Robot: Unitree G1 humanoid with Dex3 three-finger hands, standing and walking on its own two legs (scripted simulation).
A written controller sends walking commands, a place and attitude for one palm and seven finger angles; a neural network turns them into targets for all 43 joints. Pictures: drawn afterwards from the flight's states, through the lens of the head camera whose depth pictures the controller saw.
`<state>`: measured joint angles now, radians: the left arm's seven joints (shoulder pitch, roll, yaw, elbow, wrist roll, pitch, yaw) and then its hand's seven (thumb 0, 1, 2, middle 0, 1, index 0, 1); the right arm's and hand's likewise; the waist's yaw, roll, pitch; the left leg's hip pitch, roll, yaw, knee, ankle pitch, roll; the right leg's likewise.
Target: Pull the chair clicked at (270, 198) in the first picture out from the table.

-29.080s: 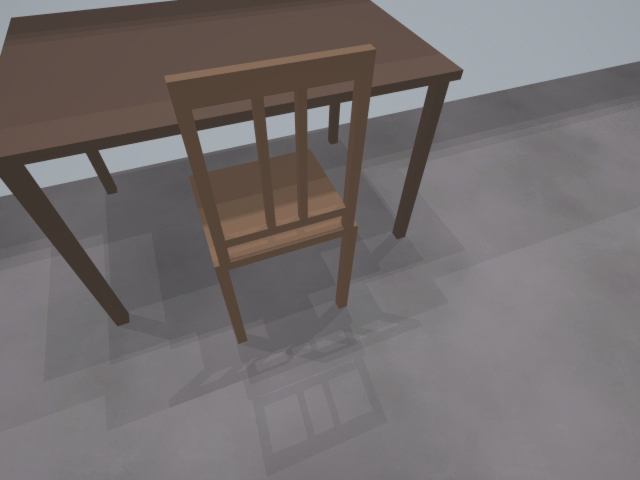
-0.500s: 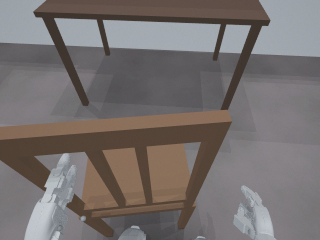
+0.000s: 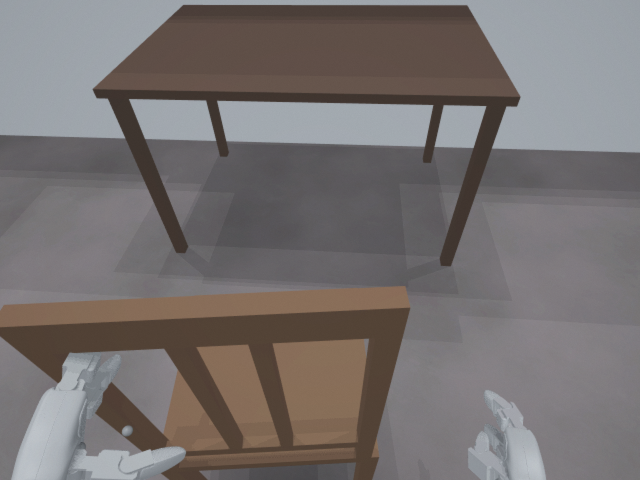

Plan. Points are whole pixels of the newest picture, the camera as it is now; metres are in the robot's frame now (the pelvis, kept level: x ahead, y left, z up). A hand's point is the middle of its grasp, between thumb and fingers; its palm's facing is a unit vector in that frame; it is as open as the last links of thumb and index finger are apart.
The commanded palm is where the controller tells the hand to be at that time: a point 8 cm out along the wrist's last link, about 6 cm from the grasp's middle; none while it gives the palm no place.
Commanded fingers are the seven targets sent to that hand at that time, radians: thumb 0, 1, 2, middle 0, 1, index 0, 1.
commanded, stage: draw the hand back to the body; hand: left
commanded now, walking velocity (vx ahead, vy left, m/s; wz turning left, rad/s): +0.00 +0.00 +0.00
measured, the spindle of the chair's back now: (213, 403) +0.23 +0.17 -0.05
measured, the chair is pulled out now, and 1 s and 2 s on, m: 0.65 0.64 0.69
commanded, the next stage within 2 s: step back with the hand held close in 0.74 s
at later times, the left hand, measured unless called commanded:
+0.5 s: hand (97, 406) +0.17 +0.25 +0.08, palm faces +0.27 -0.83 -0.48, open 7.6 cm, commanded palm +0.16 +0.30 +0.20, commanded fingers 0.00 0.90 0.90 -0.20 -0.30 -0.20 -0.30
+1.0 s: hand (90, 410) +0.17 +0.25 +0.08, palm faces +0.21 -0.85 -0.49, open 7.0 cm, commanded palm +0.13 +0.30 +0.20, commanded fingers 0.00 0.90 0.90 -0.20 -0.30 -0.20 -0.30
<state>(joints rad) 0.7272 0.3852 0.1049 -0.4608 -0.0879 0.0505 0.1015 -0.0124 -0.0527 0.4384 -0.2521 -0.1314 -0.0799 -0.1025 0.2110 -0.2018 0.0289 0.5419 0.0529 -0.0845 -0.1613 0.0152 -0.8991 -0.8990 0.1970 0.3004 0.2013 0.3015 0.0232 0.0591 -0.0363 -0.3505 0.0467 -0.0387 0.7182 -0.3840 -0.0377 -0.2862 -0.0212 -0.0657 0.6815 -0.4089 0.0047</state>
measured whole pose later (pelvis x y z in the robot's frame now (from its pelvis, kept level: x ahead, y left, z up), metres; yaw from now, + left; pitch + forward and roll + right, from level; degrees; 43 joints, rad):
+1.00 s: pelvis +0.00 -0.01 +0.02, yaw +1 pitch -2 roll -1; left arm 0.56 0.45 0.20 -0.37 -0.11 0.15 0.08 0.01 0.89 0.90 -0.35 -0.34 -0.30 -0.30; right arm 0.14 -0.24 0.02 0.61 0.06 -0.14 -0.10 0.01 -0.90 -0.90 0.20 0.30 0.20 0.30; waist 0.06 0.06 0.14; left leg -0.19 0.04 -0.05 0.51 -0.27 -0.04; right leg -0.12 -0.02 -0.09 0.48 -0.31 0.00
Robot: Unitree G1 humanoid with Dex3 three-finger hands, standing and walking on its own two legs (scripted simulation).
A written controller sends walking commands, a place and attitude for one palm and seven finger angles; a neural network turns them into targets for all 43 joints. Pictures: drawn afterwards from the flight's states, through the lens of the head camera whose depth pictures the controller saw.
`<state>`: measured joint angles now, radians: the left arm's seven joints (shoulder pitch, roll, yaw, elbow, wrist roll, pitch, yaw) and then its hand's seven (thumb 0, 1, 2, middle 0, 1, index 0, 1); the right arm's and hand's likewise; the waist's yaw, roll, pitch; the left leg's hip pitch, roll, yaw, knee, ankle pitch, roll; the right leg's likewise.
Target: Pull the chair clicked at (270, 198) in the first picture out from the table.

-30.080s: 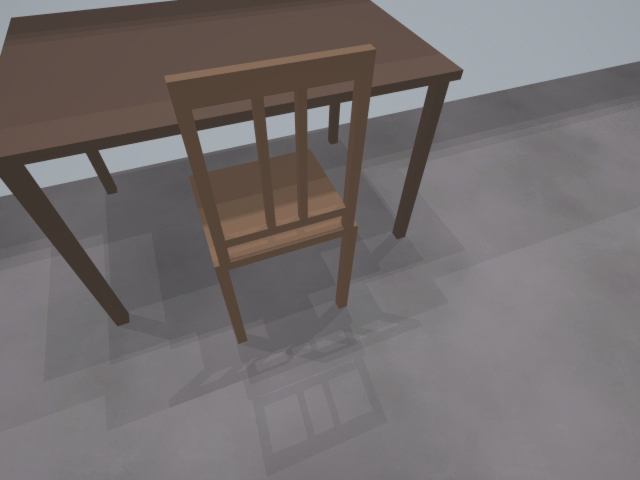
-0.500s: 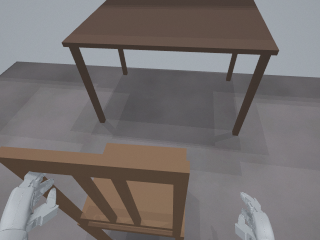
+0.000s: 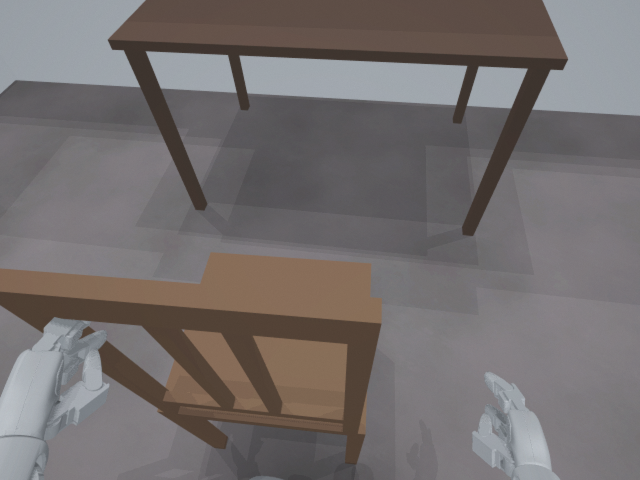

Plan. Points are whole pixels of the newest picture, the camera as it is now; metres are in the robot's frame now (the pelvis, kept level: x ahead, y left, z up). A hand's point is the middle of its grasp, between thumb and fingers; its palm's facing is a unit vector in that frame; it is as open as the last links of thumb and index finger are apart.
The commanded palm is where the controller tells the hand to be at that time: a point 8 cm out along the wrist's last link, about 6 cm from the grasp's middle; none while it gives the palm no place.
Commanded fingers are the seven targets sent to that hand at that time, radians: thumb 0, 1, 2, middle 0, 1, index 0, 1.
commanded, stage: step back with the hand held close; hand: left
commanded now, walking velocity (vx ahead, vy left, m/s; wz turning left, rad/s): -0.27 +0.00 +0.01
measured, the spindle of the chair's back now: (200, 370) +0.24 +0.21 -0.07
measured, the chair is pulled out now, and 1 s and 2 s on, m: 0.64 0.69 0.69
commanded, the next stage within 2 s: stop stepping back and stand still in 0.84 s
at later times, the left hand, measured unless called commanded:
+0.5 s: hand out of the picture +0.07 +0.25 +0.09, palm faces +0.07 -0.76 -0.64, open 6.3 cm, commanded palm +0.03 +0.30 +0.18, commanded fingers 0.00 0.90 0.90 -0.20 -0.30 -0.20 -0.30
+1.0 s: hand out of the picture -0.01 +0.24 +0.15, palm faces +0.30 -0.81 -0.51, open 7.4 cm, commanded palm -0.07 +0.31 +0.18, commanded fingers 0.00 0.90 0.90 -0.20 -0.30 -0.20 -0.30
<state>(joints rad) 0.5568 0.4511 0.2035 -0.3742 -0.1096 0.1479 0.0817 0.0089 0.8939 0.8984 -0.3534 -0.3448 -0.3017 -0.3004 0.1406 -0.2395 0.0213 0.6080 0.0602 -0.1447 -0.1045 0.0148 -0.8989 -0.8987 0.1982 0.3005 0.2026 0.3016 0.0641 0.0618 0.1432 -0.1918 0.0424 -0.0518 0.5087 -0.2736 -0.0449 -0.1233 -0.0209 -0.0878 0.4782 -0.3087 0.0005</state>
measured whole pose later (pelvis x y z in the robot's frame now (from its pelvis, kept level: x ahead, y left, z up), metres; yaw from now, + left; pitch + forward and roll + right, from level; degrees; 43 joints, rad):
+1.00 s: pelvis -0.21 +0.01 -0.01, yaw +1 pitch +1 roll +1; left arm 0.64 0.44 0.41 -0.63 -0.04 -0.22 0.14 0.01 0.88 0.90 -0.23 -0.30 -0.22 -0.30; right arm 0.18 -0.21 -0.01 0.61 0.02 -0.09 -0.08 0.01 -0.90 -0.90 0.20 0.30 0.20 0.30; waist -0.03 -0.06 0.08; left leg -0.37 0.00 -0.01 0.72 -0.43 0.00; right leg -0.42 -0.06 -0.04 0.55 -0.14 0.01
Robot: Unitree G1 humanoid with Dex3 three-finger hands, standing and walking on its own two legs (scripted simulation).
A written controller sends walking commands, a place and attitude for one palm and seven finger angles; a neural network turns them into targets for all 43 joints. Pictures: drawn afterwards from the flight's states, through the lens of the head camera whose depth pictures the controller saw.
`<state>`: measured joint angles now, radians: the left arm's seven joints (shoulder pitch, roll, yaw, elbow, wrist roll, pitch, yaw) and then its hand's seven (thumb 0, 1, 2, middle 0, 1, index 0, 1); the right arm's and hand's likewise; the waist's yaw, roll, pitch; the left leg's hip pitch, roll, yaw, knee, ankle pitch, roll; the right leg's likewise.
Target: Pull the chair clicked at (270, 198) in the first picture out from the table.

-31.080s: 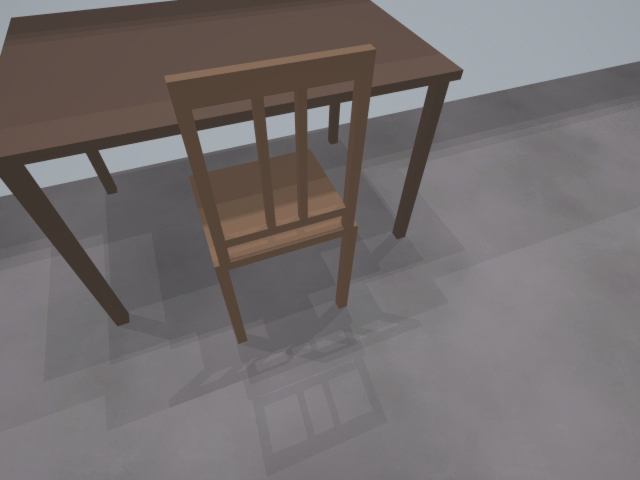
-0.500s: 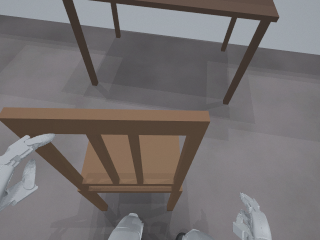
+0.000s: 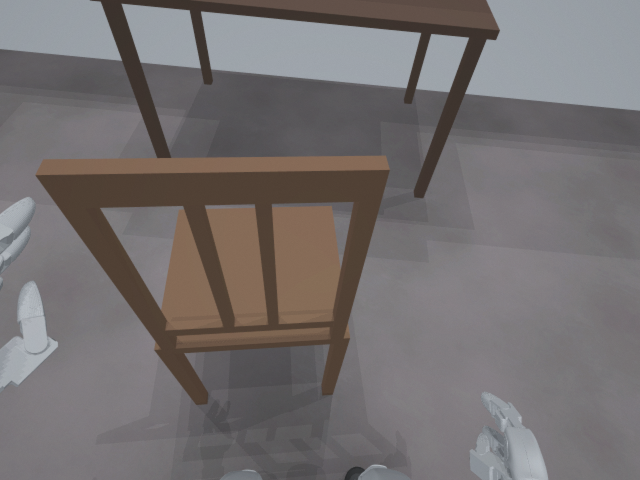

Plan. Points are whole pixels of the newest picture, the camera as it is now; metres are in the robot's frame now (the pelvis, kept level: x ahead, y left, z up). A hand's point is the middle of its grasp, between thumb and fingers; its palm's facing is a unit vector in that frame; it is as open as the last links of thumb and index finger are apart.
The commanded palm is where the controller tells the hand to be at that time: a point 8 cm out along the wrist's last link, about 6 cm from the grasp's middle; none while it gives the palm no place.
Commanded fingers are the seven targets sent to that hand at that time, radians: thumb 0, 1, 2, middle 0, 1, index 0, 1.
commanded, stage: stop stepping back and stand still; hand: left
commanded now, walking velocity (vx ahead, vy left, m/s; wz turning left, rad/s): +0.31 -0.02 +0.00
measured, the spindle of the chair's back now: (215, 274) +0.41 +0.18 -0.06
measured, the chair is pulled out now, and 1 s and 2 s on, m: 0.69 0.69 0.69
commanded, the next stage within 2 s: let the arm hang, fingers relaxed in 1.02 s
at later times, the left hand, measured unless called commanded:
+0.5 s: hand out of the picture +0.11 +0.28 +0.18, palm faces +0.45 -0.78 -0.43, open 7.4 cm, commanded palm +0.05 +0.32 +0.19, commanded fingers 0.00 0.90 0.90 -0.20 -0.30 -0.20 -0.30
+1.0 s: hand out of the picture +0.14 +0.26 +0.19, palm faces +0.34 -0.81 -0.48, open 7.4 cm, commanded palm +0.07 +0.31 +0.19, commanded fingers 0.00 0.90 0.90 -0.20 -0.30 -0.20 -0.30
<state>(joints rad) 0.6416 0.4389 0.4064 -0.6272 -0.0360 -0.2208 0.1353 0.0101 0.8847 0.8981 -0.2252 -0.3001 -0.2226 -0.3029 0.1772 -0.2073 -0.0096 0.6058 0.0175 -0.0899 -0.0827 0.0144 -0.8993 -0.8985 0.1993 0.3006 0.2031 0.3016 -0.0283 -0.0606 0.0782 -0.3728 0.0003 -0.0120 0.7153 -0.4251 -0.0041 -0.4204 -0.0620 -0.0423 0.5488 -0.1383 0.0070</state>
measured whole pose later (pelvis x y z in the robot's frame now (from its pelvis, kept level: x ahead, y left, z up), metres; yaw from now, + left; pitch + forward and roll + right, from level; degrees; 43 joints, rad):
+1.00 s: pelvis -0.07 +0.02 +0.01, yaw -1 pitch +0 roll -1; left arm 0.56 0.46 0.43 -0.56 -0.05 -0.21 0.14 0.01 0.89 0.90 -0.22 -0.30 -0.22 -0.30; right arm 0.21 -0.20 -0.01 0.62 0.02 -0.13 -0.07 0.01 -0.90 -0.90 0.20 0.30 0.20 0.30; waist -0.04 -0.02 0.04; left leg -0.28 0.02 0.03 0.47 -0.19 0.01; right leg -0.10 0.00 -0.06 0.39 -0.28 0.00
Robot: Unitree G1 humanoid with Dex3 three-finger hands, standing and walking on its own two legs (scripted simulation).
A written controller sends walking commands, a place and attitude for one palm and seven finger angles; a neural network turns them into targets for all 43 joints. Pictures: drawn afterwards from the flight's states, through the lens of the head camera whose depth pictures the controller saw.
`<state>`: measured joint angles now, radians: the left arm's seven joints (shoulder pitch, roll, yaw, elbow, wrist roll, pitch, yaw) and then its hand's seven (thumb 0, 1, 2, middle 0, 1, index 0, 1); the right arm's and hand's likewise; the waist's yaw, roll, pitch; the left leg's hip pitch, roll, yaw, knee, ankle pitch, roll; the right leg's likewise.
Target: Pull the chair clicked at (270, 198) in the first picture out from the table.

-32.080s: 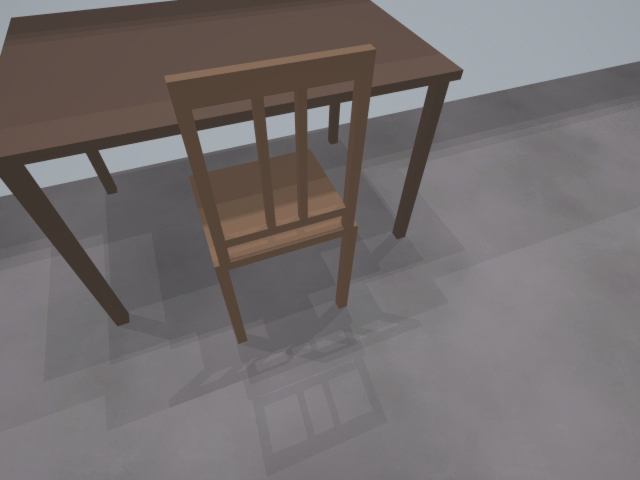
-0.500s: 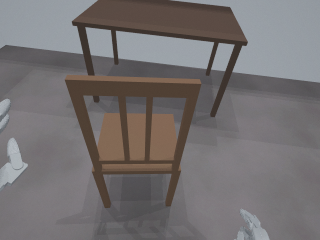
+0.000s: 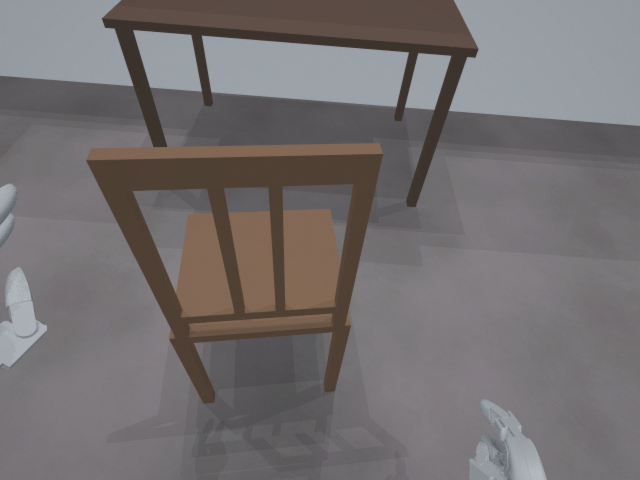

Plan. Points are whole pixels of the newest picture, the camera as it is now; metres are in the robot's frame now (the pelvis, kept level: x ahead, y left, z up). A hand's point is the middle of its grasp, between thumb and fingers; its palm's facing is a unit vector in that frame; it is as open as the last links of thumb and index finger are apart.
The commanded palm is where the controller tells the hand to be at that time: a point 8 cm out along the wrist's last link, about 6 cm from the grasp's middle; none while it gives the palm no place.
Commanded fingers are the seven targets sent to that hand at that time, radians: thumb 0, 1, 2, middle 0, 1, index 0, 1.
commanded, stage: stop stepping back and stand still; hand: left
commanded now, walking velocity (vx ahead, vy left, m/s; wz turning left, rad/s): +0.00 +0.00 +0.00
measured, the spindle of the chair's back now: (229, 258) +0.48 +0.17 -0.07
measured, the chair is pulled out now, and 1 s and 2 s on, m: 0.69 0.69 0.69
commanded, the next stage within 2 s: let the arm hang, fingers relaxed in 0.02 s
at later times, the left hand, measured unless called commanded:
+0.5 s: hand out of the picture +0.00 +0.18 -0.18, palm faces +0.08 -0.98 -0.16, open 6.8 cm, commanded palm none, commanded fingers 0.00 0.90 0.90 -0.20 -0.30 -0.20 -0.30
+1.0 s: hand out of the picture -0.02 +0.14 -0.17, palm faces +0.05 -0.98 -0.17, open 7.3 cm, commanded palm none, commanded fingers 0.00 0.90 0.90 -0.20 -0.30 -0.20 -0.30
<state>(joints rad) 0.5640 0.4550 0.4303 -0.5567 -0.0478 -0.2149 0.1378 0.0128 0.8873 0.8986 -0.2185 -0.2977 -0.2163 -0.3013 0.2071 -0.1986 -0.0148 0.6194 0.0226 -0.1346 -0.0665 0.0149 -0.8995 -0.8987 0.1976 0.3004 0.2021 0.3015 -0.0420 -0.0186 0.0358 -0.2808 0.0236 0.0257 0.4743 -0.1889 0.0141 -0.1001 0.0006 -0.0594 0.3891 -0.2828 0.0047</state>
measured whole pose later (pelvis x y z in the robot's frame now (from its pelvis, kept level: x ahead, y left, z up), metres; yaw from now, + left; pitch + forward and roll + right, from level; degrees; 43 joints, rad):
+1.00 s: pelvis -0.01 -0.01 +0.00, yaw +2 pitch -2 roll +0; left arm 0.35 0.11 -0.03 1.05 0.01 0.01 0.03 0.00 0.91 0.90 -0.20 -0.29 -0.20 -0.30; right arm 0.33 -0.13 0.00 1.08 -0.01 0.01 -0.02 0.01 -0.91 -0.90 0.20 0.30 0.20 0.30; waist -0.01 0.03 0.03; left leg -0.27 0.00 0.00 0.49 -0.19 0.01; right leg -0.12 -0.02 -0.09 0.48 -0.34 -0.01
